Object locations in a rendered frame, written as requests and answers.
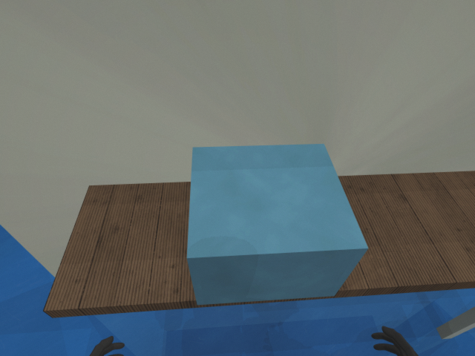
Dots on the robot left hand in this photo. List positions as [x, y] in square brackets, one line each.
[106, 346]

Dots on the carton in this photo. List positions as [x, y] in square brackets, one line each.
[269, 222]

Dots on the table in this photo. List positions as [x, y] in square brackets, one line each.
[128, 248]

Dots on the robot right hand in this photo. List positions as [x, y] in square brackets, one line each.
[401, 347]

